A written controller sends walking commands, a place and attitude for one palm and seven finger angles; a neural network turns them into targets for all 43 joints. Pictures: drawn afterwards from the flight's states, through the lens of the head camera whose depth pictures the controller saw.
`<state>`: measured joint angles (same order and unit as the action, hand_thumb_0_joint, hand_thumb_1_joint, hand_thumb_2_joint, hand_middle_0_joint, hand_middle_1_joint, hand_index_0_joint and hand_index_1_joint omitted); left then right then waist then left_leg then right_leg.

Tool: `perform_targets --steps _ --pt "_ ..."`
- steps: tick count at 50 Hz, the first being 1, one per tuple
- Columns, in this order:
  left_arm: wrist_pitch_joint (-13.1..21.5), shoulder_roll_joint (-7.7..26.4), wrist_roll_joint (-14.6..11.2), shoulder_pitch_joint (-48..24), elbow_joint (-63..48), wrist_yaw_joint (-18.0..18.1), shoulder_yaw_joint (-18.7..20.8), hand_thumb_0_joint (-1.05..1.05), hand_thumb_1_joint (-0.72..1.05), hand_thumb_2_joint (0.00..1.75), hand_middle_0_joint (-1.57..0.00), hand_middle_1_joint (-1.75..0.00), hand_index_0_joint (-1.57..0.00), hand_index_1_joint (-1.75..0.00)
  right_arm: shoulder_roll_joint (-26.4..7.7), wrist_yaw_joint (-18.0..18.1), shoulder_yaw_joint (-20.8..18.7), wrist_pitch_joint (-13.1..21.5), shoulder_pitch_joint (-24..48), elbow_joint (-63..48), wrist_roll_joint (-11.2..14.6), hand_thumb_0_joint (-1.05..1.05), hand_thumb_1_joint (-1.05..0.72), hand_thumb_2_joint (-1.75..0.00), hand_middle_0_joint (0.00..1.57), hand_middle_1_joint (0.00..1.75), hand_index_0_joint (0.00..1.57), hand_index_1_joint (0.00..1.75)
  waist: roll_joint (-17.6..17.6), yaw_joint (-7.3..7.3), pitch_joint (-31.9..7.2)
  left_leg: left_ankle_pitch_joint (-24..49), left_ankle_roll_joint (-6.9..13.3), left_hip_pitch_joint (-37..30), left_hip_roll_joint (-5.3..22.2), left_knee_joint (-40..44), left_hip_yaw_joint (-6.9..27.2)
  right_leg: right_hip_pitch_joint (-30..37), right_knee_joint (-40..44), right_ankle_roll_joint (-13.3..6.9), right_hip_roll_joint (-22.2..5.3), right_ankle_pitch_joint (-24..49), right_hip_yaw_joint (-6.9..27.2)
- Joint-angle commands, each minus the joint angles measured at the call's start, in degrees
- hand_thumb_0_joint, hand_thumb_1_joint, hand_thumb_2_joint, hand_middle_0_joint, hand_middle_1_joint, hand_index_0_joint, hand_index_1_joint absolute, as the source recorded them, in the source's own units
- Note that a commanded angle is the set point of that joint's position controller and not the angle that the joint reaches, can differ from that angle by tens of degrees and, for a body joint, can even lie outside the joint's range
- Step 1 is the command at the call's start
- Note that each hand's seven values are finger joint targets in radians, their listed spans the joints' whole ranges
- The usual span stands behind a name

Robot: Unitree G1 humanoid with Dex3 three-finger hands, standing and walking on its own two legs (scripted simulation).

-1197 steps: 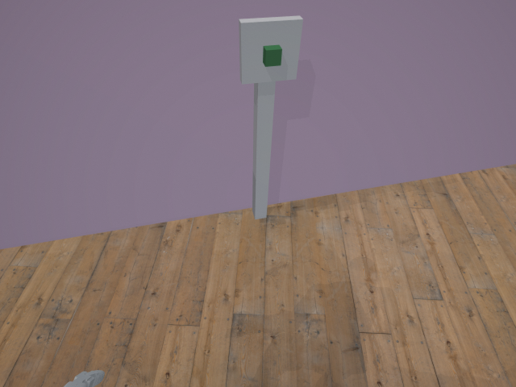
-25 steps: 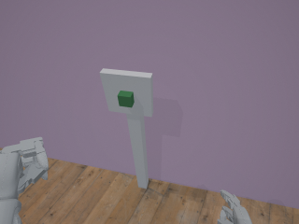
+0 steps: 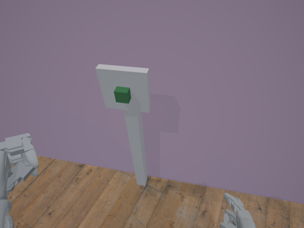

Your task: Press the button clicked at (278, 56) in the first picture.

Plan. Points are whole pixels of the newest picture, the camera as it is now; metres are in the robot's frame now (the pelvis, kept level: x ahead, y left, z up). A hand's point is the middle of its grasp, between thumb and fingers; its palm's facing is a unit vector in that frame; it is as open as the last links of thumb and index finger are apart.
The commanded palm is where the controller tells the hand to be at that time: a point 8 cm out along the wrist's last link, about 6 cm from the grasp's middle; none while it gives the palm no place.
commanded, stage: step back with the hand held close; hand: left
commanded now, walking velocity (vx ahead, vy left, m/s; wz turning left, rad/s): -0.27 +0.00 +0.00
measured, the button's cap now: (123, 94) +0.53 +0.16 +0.07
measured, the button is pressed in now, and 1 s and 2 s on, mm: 0 0 0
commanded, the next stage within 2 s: stop stepping back and stand still in 1.46 s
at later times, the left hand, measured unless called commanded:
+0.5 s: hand (16, 188) +0.14 +0.27 +0.16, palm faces +0.42 -0.78 -0.46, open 3.1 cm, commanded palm +0.08 +0.30 +0.17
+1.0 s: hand (13, 209) +0.11 +0.24 +0.16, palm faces +0.41 -0.78 -0.48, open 3.1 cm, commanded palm +0.03 +0.28 +0.17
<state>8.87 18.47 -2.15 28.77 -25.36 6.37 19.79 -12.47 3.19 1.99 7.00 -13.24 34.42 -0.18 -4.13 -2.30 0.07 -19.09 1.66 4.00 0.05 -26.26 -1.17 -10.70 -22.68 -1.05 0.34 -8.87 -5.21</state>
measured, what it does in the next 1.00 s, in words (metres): shifts its weight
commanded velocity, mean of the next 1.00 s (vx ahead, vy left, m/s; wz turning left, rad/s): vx -0.31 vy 0.00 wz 0.00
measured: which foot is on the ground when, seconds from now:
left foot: down 0.00-1.00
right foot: down 0.00-1.00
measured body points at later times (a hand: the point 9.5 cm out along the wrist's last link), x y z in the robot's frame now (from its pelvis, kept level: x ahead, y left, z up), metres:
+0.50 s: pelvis -0.05 +0.02 -0.02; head -0.05 +0.02 +0.43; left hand +0.11 +0.30 +0.18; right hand +0.14 -0.22 -0.08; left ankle -0.05 +0.10 -0.74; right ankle +0.04 -0.12 -0.74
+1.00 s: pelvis -0.09 +0.00 -0.03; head -0.07 +0.01 +0.42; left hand +0.08 +0.28 +0.19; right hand +0.08 -0.24 -0.10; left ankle -0.05 +0.10 -0.74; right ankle +0.02 -0.12 -0.74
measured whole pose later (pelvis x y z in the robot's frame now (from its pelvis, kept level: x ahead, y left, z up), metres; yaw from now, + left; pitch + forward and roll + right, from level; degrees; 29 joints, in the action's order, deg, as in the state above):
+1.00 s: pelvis -0.09 +0.00 -0.03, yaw +1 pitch +0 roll +0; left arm 16.0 21.8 0.5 31.2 -33.6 7.1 24.9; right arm -12.0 3.0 -0.4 4.0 -12.1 31.6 -0.5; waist 1.9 1.0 1.7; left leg -18.3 2.6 23.8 -2.2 -41.8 -1.9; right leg -28.4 -38.3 0.9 0.7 -9.9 3.0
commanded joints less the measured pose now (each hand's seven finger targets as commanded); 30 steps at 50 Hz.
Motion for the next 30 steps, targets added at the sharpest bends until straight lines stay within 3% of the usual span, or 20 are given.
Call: perform_targets --steps 1,5,8,11,15,18,20,23,26,30 --pt "4.37 8.26 0.21 0.0 -9.85 0.67 4.83 0.0 0.9 0.9 -1.3 -1.5 -1.3 -1.5 -6.65 0.44 -3.38 0.53 6.77 -9.22 -0.34 0.0 -0.9 -0.9 0.2 0.3 0.2 0.3 4.56 1.99 -0.86 7.0 0.38 10.99 1.44 3.56 3.48 1.53 7.01 -1.37 -7.04 -1.06 11.65" --pt "5.4 10.23 0.27 4.93 -15.61 1.34 6.35 0.0 0.9 0.9 -1.3 -1.5 -1.3 -1.5 -7.08 0.24 -4.0 -0.64 7.27 -10.65 -0.15 0.0 -0.9 -0.9 0.2 0.3 0.2 0.3 0.72 1.83 -9.61 12.89 0.18 12.49 2.38 3.89 4.21 7.63 0.03 -1.0 -6.65 10.19 9.32" --pt "5.7 13.65 0.12 6.82 -19.14 2.17 10.02 0.0 0.9 0.9 -1.3 -1.5 -1.3 -1.5 -7.15 0.49 -4.58 -1.48 7.53 -11.88 0.17 0.0 -0.9 -0.9 0.2 0.3 0.2 0.3 1.43 1.59 -13.88 18.84 -0.52 15.03 2.89 2.18 5.25 11.37 -4.79 -1.13 -6.67 18.97 8.86" --pt "5.68 13.49 -0.2 8.26 -19.3 2.26 10.43 0.0 0.9 0.9 -1.3 -1.5 -1.3 -1.5 -6.79 0.77 -5.06 -2.2 7.28 -12.57 0.49 0.0 -0.9 -0.9 0.2 0.3 0.2 0.3 2.83 1.81 -13.02 22.48 -1.31 16.14 3.11 0.46 5.71 9.5 -7.45 -1.45 -6.97 23.42 8.99" --pt "5.25 11.97 -0.07 7.91 -17.65 1.93 9.37 0.0 0.9 0.9 -1.3 -1.5 -1.3 -1.5 -7.32 1.19 -5.46 -2.68 7.52 -12.41 0.46 0.0 -0.9 -0.9 0.2 0.3 0.2 0.3 0.2 2.01 -8.79 25.35 -1.41 17.29 5.13 2.57 7.04 4.95 -10.64 -0.15 -4.69 19.8 7.18" --pt "5.08 10.97 0.42 5.23 -16.31 1.64 8.65 0.0 0.9 0.9 -1.3 -1.5 -1.3 -1.5 -7.75 1.45 -5.5 -2.54 7.98 -12.45 0.19 0.0 -0.9 -0.9 0.2 0.3 0.2 0.3 -1.41 1.82 -4.79 17.69 0.85 24.76 7.89 6.91 8.43 6.08 -14.83 1.11 -2.61 12.47 6.35" --pt "5.03 10.18 0.93 3.52 -15.34 1.63 7.91 0.0 0.9 0.9 -1.3 -1.5 -1.3 -1.5 -7.8 1.48 -5.23 -2.34 7.62 -12.55 0.12 0.0 -0.9 -0.9 0.2 0.3 0.2 0.3 -0.59 1.91 -2.27 6.76 2.81 31.12 9.28 8.88 9.08 7.5 -16.7 1.45 -2.44 7.59 7.24" --pt "5.43 10.57 1.99 0.82 -15.82 1.86 7.95 0.0 0.9 0.9 -1.3 -1.5 -1.3 -1.5 -8.12 1.61 -5.13 -2.01 7.52 -13.3 0.47 0.0 -0.9 -0.9 0.2 0.3 0.2 0.3 2.08 2.39 -0.17 -10.74 4.37 38.63 7.65 8.67 8.97 9.88 -15.22 1.2 -3.02 6.63 10.43" --pt "5.99 10.55 2.53 -1.2 -17.32 2.0 7.43 0.0 0.9 0.9 -1.3 -1.5 -1.3 -1.5 -7.92 1.53 -4.85 -1.72 6.71 -13.73 0.38 0.0 -0.9 -0.9 0.2 0.3 0.2 0.3 5.51 2.87 0.9 -17.02 4.5 38.31 5.17 4.49 7.87 5.63 -10.37 0.36 -4.74 -0.2 14.35" --pt "7.11 12.05 2.43 -1.56 -20.67 2.45 8.18 0.0 0.9 0.9 -1.3 -1.5 -1.3 -1.5 -7.44 1.18 -4.55 -1.13 5.73 -13.71 -0.17 0.0 -0.9 -0.9 0.2 0.3 0.2 0.3 6.94 3.01 -2.06 -14.99 3.42 30.07 2.2 -3.03 6.52 -2.27 -1.29 -1.63 -8.34 -11.55 19.65"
